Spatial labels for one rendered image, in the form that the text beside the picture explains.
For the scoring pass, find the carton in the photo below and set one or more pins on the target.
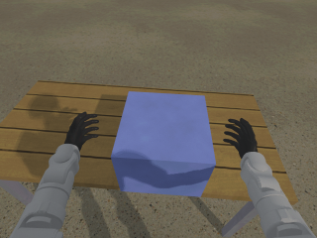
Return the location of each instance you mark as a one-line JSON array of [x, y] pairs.
[[164, 144]]

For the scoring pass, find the left robot forearm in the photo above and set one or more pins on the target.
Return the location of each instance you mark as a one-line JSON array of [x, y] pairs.
[[47, 208]]

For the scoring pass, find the right robot forearm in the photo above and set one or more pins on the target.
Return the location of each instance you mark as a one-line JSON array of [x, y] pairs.
[[278, 218]]

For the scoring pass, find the robot left upper arm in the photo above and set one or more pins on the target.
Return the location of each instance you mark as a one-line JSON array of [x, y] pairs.
[[28, 232]]

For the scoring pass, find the table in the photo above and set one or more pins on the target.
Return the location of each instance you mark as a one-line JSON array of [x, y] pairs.
[[38, 125]]

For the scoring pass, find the robot right hand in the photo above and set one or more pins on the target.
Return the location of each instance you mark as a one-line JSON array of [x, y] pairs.
[[246, 140]]

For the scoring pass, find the robot left hand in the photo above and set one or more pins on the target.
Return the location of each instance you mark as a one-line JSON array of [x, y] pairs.
[[76, 134]]

